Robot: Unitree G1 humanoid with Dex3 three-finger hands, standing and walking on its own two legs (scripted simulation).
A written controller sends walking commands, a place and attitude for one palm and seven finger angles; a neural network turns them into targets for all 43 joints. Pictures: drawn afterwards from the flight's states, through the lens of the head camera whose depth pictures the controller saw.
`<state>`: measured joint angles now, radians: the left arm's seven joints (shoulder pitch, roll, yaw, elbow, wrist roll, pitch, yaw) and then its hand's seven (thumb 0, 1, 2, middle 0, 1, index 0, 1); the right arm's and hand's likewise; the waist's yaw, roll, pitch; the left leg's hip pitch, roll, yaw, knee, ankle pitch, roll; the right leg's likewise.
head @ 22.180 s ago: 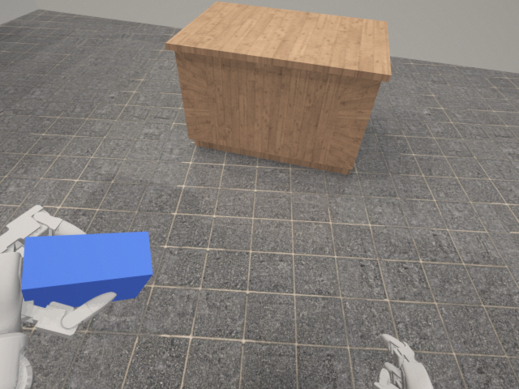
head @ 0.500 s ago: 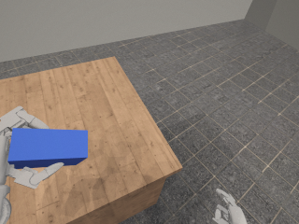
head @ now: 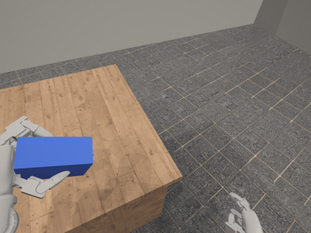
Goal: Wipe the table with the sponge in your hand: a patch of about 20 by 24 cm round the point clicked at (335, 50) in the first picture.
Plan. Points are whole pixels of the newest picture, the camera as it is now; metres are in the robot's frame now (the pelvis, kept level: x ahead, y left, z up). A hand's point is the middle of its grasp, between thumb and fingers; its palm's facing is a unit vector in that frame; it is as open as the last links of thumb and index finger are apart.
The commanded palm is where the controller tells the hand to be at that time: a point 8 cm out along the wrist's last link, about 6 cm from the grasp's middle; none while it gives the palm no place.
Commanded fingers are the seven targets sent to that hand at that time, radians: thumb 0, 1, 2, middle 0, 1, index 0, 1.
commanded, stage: come to a stop and stand still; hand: left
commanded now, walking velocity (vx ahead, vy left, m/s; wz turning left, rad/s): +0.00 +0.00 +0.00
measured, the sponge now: (66, 158) +0.23 +0.21 +0.13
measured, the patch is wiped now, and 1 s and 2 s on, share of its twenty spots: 0.00 0.00 0.00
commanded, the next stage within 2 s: look again from close up in 1.14 s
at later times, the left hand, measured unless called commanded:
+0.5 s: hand (42, 153) +0.23 +0.25 +0.14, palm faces +0.26 -0.87 -0.42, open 9.8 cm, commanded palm +0.17 +0.29 +0.17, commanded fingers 0.00 0.10 1.30 -1.20 -1.60 -1.20 -1.60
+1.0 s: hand (17, 154) +0.22 +0.29 +0.16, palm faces +0.37 -0.86 -0.34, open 9.8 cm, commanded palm +0.16 +0.32 +0.17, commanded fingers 0.00 0.10 1.30 -1.20 -1.60 -1.20 -1.60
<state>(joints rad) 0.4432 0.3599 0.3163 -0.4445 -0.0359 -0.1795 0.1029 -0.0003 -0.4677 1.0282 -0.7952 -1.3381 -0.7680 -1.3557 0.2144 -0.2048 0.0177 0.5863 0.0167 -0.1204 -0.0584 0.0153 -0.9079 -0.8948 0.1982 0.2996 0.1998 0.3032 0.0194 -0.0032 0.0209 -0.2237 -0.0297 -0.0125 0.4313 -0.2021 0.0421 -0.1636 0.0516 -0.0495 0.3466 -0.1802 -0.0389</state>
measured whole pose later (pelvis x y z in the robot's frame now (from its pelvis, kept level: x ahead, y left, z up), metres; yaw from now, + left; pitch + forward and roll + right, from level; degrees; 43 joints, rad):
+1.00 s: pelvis +0.00 +0.04 +0.00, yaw +0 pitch -1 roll -2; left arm 0.41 0.39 0.34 -0.48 -0.04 -0.22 0.10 0.00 -0.47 1.03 -0.79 -1.34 -0.76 -1.36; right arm 0.20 -0.17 0.04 0.56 0.01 -0.14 -0.04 0.01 -0.91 -0.89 0.20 0.30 0.20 0.30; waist 0.04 -0.05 0.05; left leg -0.23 -0.07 0.00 0.45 -0.21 0.09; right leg -0.17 0.01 -0.04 0.38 -0.20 0.01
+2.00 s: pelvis -0.02 -0.02 -0.02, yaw +1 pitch +0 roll +0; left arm 0.38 0.48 0.33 -0.41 0.09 -0.09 0.03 0.00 -0.46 1.03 -0.78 -1.35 -0.76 -1.37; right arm 0.15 -0.24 0.01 0.60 -0.02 -0.10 -0.03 0.02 -0.91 -0.89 0.20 0.30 0.20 0.30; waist 0.06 0.02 0.03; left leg -0.34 -0.04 -0.02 0.60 -0.26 0.02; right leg -0.31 0.05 -0.04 0.61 -0.30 -0.06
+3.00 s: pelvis +0.00 -0.03 -0.01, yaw +0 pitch +0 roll +1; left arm 0.30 0.55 0.09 -0.32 0.62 0.36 0.05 0.00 -0.46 1.03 -0.78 -1.35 -0.76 -1.37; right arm 0.09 -0.26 0.04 0.58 0.06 0.02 -0.12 0.02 -0.91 -0.89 0.20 0.30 0.20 0.30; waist 0.08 0.09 -0.04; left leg -0.29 -0.03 -0.01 0.57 -0.28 0.01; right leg -0.27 0.06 -0.02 0.59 -0.31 -0.08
